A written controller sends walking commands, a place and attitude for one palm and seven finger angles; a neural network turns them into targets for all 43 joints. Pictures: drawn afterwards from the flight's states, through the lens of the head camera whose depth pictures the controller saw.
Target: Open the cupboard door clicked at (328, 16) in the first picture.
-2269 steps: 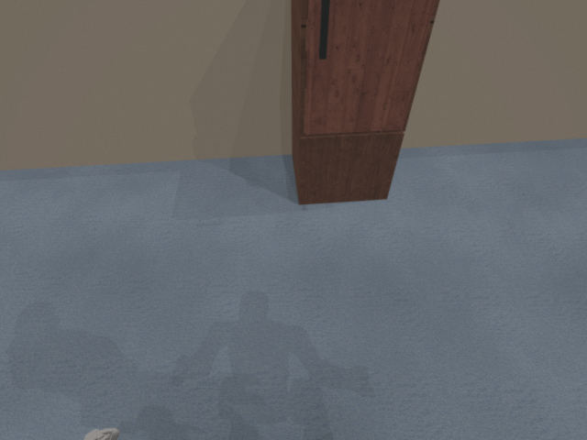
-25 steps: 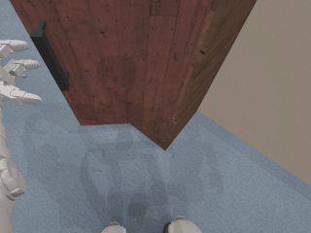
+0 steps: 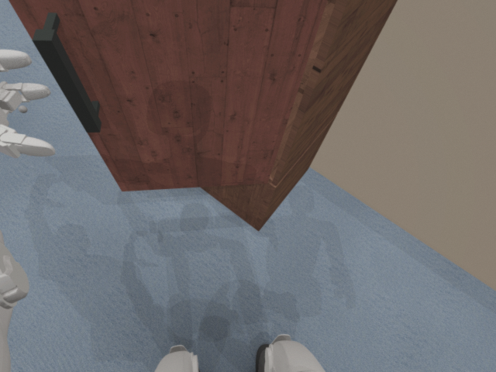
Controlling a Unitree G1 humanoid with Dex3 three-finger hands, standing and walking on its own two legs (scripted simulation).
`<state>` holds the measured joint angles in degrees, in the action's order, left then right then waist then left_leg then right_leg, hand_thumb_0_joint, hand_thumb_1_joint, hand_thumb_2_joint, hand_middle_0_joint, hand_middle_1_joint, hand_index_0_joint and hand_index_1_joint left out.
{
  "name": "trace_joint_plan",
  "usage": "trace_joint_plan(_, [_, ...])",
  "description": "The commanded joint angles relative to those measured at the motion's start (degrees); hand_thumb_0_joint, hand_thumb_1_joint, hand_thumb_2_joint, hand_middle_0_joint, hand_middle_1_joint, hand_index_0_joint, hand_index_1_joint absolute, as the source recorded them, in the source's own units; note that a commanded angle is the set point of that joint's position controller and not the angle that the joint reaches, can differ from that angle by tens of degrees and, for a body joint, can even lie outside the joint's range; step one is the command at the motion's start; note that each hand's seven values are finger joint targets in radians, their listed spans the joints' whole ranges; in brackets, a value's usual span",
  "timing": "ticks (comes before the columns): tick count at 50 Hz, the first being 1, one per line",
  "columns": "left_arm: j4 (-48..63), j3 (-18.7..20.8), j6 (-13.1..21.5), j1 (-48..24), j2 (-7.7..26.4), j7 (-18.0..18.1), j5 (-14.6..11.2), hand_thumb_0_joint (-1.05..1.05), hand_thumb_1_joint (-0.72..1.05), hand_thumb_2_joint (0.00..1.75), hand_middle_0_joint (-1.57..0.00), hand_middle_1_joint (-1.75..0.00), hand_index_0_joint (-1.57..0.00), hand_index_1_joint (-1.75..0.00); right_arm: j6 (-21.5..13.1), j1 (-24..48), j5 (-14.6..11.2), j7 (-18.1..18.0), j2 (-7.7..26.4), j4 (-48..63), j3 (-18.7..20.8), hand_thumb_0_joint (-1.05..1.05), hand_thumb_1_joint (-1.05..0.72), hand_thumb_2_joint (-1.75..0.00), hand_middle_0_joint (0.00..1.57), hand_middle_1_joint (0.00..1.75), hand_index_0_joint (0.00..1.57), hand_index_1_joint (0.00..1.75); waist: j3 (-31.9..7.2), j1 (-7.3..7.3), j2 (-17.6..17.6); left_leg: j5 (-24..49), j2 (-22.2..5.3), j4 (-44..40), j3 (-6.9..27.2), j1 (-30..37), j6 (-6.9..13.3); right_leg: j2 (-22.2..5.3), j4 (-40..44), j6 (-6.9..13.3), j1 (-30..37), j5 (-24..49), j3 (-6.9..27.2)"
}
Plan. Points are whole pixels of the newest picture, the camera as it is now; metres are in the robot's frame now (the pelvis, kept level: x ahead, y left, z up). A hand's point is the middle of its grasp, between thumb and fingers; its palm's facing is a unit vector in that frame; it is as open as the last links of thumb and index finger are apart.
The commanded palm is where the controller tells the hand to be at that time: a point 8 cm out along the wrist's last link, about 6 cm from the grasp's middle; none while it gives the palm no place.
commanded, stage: slide the fingers in behind the handle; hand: left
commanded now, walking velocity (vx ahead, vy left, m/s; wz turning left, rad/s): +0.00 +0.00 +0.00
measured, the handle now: (75, 79) +0.54 +0.23 +0.11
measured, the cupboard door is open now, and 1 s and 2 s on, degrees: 44 44 44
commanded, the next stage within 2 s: close the thumb around the handle in 1.58 s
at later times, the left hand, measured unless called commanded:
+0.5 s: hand (44, 109) +0.48 +0.26 +0.11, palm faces +0.02 -1.00 +0.00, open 14.0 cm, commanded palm +0.46 +0.31 +0.10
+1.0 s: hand (77, 107) +0.48 +0.22 +0.11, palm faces +0.02 -1.00 -0.01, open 14.0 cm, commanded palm +0.46 +0.27 +0.10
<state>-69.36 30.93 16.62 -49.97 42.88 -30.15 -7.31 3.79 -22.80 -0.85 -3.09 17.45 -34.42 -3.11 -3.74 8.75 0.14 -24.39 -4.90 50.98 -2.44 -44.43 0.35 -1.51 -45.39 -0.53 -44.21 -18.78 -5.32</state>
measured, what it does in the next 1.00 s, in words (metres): stands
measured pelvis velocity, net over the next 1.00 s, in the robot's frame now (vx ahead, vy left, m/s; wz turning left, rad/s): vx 0.01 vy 0.00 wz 0.00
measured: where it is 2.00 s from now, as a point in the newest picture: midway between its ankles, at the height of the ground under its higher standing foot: outside the picture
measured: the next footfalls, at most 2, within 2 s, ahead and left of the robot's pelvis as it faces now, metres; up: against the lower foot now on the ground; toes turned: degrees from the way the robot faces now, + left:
none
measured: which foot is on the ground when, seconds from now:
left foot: down 0.00-1.00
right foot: down 0.00-1.00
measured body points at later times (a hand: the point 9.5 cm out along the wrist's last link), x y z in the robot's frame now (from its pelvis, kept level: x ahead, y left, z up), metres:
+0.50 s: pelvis +0.01 +0.00 +0.00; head +0.11 +0.02 +0.44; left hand +0.47 +0.32 +0.11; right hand +0.03 -0.27 -0.10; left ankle -0.01 +0.11 -0.69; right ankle +0.02 -0.13 -0.69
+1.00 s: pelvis +0.01 +0.00 +0.01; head +0.10 +0.01 +0.45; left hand +0.48 +0.28 +0.11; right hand +0.03 -0.27 -0.11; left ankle -0.01 +0.11 -0.69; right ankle +0.02 -0.13 -0.69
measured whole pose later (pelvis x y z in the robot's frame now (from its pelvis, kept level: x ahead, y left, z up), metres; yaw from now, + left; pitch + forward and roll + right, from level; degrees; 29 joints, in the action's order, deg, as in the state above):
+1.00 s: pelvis +0.01 +0.00 +0.01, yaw +0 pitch +16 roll -2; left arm -62.9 25.0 18.1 -46.0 31.0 -20.0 -7.7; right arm 3.0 -22.5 -0.6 -1.7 15.9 -34.8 -2.2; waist -4.6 7.5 -0.9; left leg -24.2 -4.7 48.4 -3.2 -40.2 0.0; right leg -1.5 -44.4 -0.4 -41.0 -19.2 -4.4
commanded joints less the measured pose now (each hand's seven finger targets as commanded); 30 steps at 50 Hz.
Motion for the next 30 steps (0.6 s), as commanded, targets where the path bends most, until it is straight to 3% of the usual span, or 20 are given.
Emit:
trace_joint_plan(1, [12.7, 3.3, 3.9, -21.3, 20.7, 0.8, -1.9, 0.00, -0.50, 0.30, -0.30, -1.20, -0.30, -1.20, -0.8, -8.9, 0.2, -0.9, 10.6, 3.9, 3.9, 0.00, -0.90, -0.90, 0.20, 0.30, 0.20, 0.30, -25.2, -0.95, -9.6, 21.2, 3.4, -6.0, 3.1, 14.8, 1.4, 3.6, 3.2, 1.5, 13.8, 16.3, 3.1])
trace_joint_plan(2, [12.6, 3.6, 3.9, -21.4, 21.2, 0.8, -1.7, 0.00, -0.50, 0.30, -0.30, -1.20, -0.30, -1.20, -0.7, -8.9, 0.1, -0.8, 10.7, 3.8, 4.0, 0.00, -0.90, -0.90, 0.20, 0.30, 0.20, 0.30, -25.3, -1.01, -9.0, 20.9, 3.3, -6.1, 3.3, 14.7, 1.4, 3.6, 3.3, 1.3, 13.8, 16.0, 3.1])
trace_joint_plan(3, [12.3, 2.7, 3.8, -21.1, 19.9, 0.7, -1.7, 0.00, -0.50, 0.30, -0.30, -1.20, -0.30, -1.20, -0.7, -8.8, 0.1, -0.7, 10.5, 4.1, 3.9, 0.00, -0.90, -0.90, 0.20, 0.30, 0.20, 0.30, -24.8, -0.98, -10.5, 20.1, 3.4, -6.2, 3.0, 14.5, 1.3, 3.6, 3.5, 1.4, 13.3, 15.4, 3.1])
trace_joint_plan(5, [11.5, 3.1, 3.5, -21.1, 20.4, 0.9, -1.8, 0.00, -0.50, 0.30, -0.30, -1.20, -0.30, -1.20, -0.7, -9.1, 0.0, -0.8, 10.8, 4.0, 4.1, 0.00, -0.90, -0.90, 0.20, 0.30, 0.20, 0.30, -23.4, -0.45, -6.9, 18.1, 3.3, -6.3, 2.9, 12.5, 1.6, 3.6, 4.0, 1.0, 14.0, 14.6, 3.3])
trace_joint_plan(6, [12.3, 3.3, 3.8, -21.1, 20.5, 0.8, -2.1, 0.00, -0.50, 0.30, -0.30, -1.20, -0.30, -1.20, -0.7, -9.2, 0.1, -0.8, 10.8, 4.3, 4.0, 0.00, -0.90, -0.90, 0.20, 0.30, 0.20, 0.30, -24.6, -1.10, -9.0, 19.3, 3.4, -6.4, 3.0, 13.7, 1.5, 3.7, 3.4, 1.5, 13.9, 15.1, 3.1])
trace_joint_plan(7, [14.7, 2.1, 4.2, -23.1, 19.4, 0.8, -1.8, 0.00, -0.50, 0.30, -0.30, -1.20, -0.30, -1.20, -0.7, -9.1, 0.1, -0.8, 10.5, 4.1, 4.1, 0.00, -0.90, -0.90, 0.20, 0.30, 0.20, 0.30, -26.4, -0.71, -12.3, 21.1, 3.3, -6.3, 3.1, 16.3, 1.3, 3.7, 3.3, 1.4, 12.9, 15.7, 3.2])
trace_joint_plan(8, [14.9, 2.0, 4.3, -22.0, 18.5, 1.0, -1.8, 0.00, -0.50, 0.30, -0.30, -1.20, -0.30, -1.20, -0.7, -9.3, 0.3, -0.6, 10.4, 4.0, 4.3, 0.00, -0.90, -0.90, 0.20, 0.30, 0.20, 0.30, -26.8, -1.02, -12.9, 22.3, 3.2, -6.1, 3.3, 17.8, 1.1, 3.7, 3.3, 1.5, 12.0, 15.5, 2.8])
trace_joint_plan(10, [14.5, 1.3, 4.2, -19.3, 16.0, 1.3, -2.7, 0.00, -0.50, 0.30, -0.30, -1.20, -0.30, -1.20, -0.6, -9.5, 0.2, -0.4, 10.3, 3.9, 4.5, 0.00, -0.90, -0.90, 0.20, 0.30, 0.20, 0.30, -26.0, -0.93, -9.3, 23.4, 2.9, -6.3, 3.4, 18.1, 1.1, 3.9, 3.6, 1.4, 11.9, 16.0, 2.4])
trace_joint_plan(13, [14.1, 0.3, 3.6, -21.2, 14.4, 1.7, -3.0, 0.00, -0.50, 0.30, -0.30, -1.20, -0.30, -1.20, -0.5, -9.3, 0.2, -0.3, 10.3, 3.4, 4.5, 0.00, -0.90, -0.90, 0.20, 0.30, 0.20, 0.30, -23.7, -0.20, -9.2, 22.0, 2.9, -6.6, 3.5, 17.4, 1.1, 3.9, 3.8, 1.3, 10.7, 15.1, 2.3])
trace_joint_plan(15, [14.4, 1.3, 3.4, -19.1, 15.1, 2.6, -2.5, 0.00, -0.50, 0.30, -0.30, -1.20, -0.30, -1.20, -0.6, -9.2, 0.2, -0.3, 10.2, 3.8, 4.6, 0.00, -0.90, -0.90, 0.20, 0.30, 0.20, 0.30, -24.2, -1.10, -8.4, 21.7, 3.1, -6.8, 3.2, 16.6, 1.2, 3.8, 3.8, 1.4, 12.5, 15.6, 2.5])
trace_joint_plan(16, [16.4, 1.9, 4.0, -19.7, 15.8, 3.0, -2.6, 0.00, -0.50, 0.30, -0.30, -1.20, -0.30, -1.20, -0.6, -9.3, 0.4, -0.3, 10.3, 4.1, 4.6, 0.00, -0.90, -0.90, 0.20, 0.30, 0.20, 0.30, -25.7, -1.51, -9.0, 23.9, 3.0, -6.7, 3.5, 17.9, 1.1, 3.9, 3.2, 1.6, 12.9, 16.8, 2.3])
trace_joint_plan(17, [18.3, 1.1, 4.4, -20.3, 14.7, 3.4, -2.4, 0.00, -0.50, 0.30, -0.30, -1.20, -0.30, -1.20, -0.7, -8.9, 0.3, -0.1, 9.8, 4.1, 4.6, 0.00, -0.90, -0.90, 0.20, 0.30, 0.20, 0.30, -26.9, -1.67, -12.0, 25.6, 3.0, -6.7, 3.5, 19.9, 0.8, 3.8, 3.3, 1.6, 12.5, 17.3, 2.4])
trace_joint_plan(18, [18.4, -0.2, 4.4, -19.4, 12.4, 3.7, -2.5, 0.00, -0.50, 0.30, -0.30, -1.20, -0.30, -1.20, -0.7, -8.8, 0.3, 0.1, 9.6, 4.1, 4.7, 0.00, -0.90, -0.90, 0.20, 0.30, 0.20, 0.30, -26.6, -1.43, -12.1, 26.0, 2.9, -6.4, 3.3, 20.7, 0.7, 3.9, 3.4, 1.6, 11.6, 17.2, 2.2])
trace_joint_plan(20, [16.2, 0.5, 4.3, -18.9, 12.9, 4.4, -2.6, 0.00, -0.50, 0.30, -0.30, -1.20, -0.30, -1.20, -0.6, -8.6, 0.2, 0.0, 9.7, 3.8, 4.6, 0.00, -0.90, -0.90, 0.20, 0.30, 0.20, 0.30, -23.6, -1.07, -7.8, 23.4, 2.9, -6.8, 3.1, 17.2, 1.0, 3.9, 3.7, 1.4, 12.8, 16.8, 2.3])
trace_joint_plan(24, [17.5, -1.4, 4.6, -20.8, 10.5, 5.3, -2.0, 0.00, -0.50, 0.30, -0.30, -1.20, -0.30, -1.20, -1.0, -8.2, 0.4, -0.1, 9.4, 3.6, 4.6, 0.00, -0.90, -0.90, 0.20, 0.30, 0.20, 0.30, -24.5, -0.88, -10.8, 24.1, 2.9, -6.8, 3.2, 19.6, 0.7, 3.6, 3.6, 1.5, 11.5, 16.7, 2.3])
trace_joint_plan(26, [17.3, 0.0, 5.0, -20.4, 11.6, 5.8, -2.5, 0.00, -0.50, 0.30, -0.30, -1.20, -0.30, -1.20, -1.0, -8.3, 0.5, -0.2, 9.5, 3.6, 4.6, 0.00, -0.90, -0.90, 0.20, 0.30, 0.20, 0.30, -24.6, -1.11, -8.1, 25.2, 2.8, -6.7, 3.5, 19.1, 0.9, 3.8, 3.3, 1.6, 13.0, 18.0, 2.3])
trace_joint_plan(30, [17.3, -2.4, 4.7, -21.2, 9.0, 6.2, -2.0, 0.00, -0.50, 0.30, -0.30, -1.20, -0.30, -1.20, -1.2, -7.6, 0.3, 0.0, 9.2, 3.5, 4.5, 0.00, -0.90, -0.90, 0.20, 0.30, 0.20, 0.30, -24.1, -0.93, -9.1, 23.8, 3.0, -7.0, 3.3, 18.3, 0.8, 3.5, 3.5, 1.5, 13.0, 17.4, 2.4])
